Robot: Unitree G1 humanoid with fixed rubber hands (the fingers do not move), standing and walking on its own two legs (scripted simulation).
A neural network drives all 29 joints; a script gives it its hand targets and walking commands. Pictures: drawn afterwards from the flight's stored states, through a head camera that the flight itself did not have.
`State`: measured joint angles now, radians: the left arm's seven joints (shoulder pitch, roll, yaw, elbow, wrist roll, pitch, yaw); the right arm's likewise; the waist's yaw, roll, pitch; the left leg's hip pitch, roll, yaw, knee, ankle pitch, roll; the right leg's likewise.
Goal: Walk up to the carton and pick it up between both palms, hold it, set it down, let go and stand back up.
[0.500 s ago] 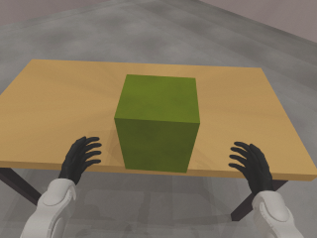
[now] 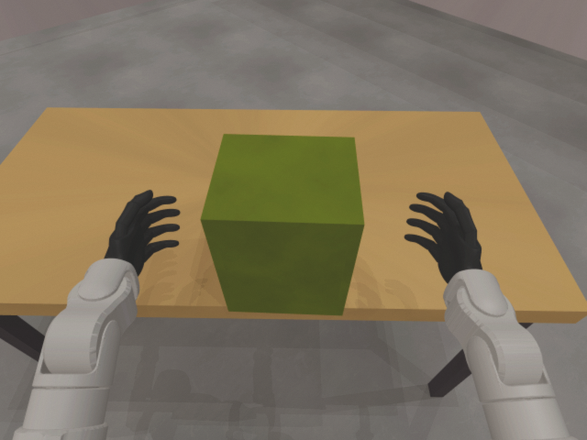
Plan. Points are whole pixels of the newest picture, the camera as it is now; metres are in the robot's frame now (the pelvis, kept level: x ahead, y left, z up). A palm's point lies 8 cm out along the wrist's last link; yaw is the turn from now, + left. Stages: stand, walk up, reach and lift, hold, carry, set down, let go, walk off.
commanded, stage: reach and lift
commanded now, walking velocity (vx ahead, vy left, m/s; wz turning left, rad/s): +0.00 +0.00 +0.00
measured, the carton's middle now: (286, 230) +0.43 +0.04 +0.02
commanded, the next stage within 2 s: none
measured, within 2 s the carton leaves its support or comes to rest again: neither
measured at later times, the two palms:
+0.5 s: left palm (140, 183) +0.39 +0.21 +0.16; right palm (452, 183) +0.40 -0.17 +0.16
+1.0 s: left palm (147, 162) +0.43 +0.22 +0.16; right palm (450, 161) +0.43 -0.18 +0.17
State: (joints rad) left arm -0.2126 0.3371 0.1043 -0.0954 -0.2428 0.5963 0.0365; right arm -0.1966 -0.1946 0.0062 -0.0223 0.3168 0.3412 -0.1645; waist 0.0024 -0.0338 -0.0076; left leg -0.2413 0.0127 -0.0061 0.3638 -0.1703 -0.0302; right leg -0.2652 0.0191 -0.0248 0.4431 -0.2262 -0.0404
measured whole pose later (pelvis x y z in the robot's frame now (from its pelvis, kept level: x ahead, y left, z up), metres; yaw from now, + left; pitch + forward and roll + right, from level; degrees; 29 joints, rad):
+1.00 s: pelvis +0.00 +0.00 +0.00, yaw +0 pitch +3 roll +1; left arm -0.93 0.34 0.13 0.89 -0.23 0.37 0.05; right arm -0.94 -0.26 0.01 0.88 0.33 0.31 -0.16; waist -0.01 -0.03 -0.04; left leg -0.24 0.01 -0.01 0.36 -0.17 -0.03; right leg -0.27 0.02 -0.02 0.44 -0.23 -0.04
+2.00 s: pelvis +0.02 +0.02 -0.01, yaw +0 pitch +12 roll -1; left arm -0.86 0.11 0.12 1.23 -0.04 -0.21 0.08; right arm -0.90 -0.12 -0.04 1.24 0.19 -0.17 -0.09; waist 0.03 -0.01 -0.14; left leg -0.45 0.02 -0.01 0.48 -0.23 -0.03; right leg -0.42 0.03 -0.02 0.44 -0.23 -0.03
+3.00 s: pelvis +0.01 +0.01 +0.00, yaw +0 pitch +12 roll +0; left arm -0.80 0.03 0.41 1.04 0.27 -0.19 0.02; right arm -0.85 0.07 -0.53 1.04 -0.34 -0.21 -0.10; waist 0.03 -0.01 -0.11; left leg -0.43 0.02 -0.01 0.43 -0.19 -0.02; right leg -0.42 0.03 -0.02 0.42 -0.20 -0.03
